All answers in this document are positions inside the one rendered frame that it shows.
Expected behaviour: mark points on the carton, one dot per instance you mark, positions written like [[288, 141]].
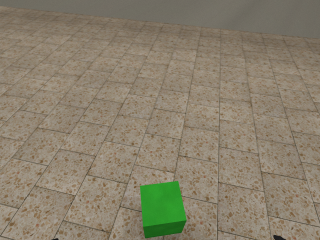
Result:
[[163, 210]]

